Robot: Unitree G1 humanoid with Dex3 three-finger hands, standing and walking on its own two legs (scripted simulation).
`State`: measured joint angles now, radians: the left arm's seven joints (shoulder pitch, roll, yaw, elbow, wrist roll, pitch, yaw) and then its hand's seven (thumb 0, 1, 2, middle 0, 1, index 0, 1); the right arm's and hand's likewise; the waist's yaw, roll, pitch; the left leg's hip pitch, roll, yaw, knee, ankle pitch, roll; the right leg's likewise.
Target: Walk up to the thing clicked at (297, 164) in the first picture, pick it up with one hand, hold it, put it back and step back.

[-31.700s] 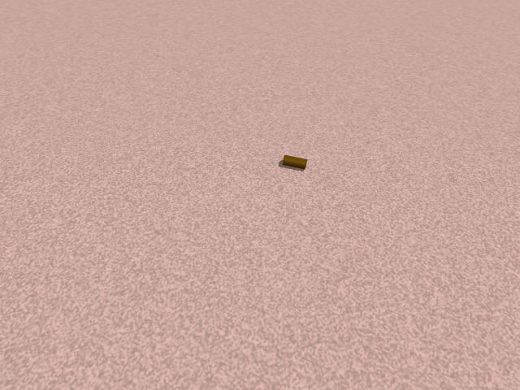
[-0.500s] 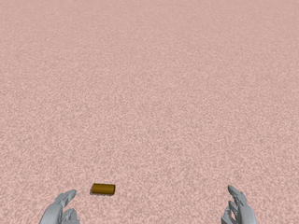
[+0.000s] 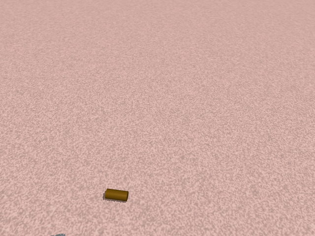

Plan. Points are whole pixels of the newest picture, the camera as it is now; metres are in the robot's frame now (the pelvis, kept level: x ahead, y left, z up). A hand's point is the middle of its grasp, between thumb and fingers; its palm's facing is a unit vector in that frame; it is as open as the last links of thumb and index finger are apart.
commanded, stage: stand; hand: left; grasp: from above
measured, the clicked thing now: (116, 194) +0.46 +0.24 -0.73
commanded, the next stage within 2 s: none
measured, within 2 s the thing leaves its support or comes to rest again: neither
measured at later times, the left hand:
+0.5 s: hand out of the picture +0.03 +0.24 -0.14, palm faces +0.03 -0.94 -0.33, open 7.4 cm
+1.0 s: hand out of the picture +0.05 +0.23 -0.14, palm faces +0.02 -0.95 -0.32, open 7.4 cm
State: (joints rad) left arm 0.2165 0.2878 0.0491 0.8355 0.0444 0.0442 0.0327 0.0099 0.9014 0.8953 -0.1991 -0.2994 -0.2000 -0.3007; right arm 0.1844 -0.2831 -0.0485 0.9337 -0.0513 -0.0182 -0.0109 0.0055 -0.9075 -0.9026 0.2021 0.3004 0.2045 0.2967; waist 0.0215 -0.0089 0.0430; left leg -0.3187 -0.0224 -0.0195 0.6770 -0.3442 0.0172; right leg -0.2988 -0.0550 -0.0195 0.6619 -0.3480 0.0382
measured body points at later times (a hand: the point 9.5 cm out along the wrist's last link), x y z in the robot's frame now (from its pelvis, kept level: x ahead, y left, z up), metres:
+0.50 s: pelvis +0.00 +0.01 +0.02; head -0.01 +0.00 +0.47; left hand +0.03 +0.29 -0.12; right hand +0.07 -0.27 -0.12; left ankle +0.01 +0.11 -0.72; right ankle +0.00 -0.14 -0.72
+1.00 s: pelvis -0.01 -0.01 +0.03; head -0.01 -0.01 +0.48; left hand +0.05 +0.28 -0.11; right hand +0.06 -0.30 -0.11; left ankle +0.01 +0.11 -0.72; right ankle +0.00 -0.14 -0.72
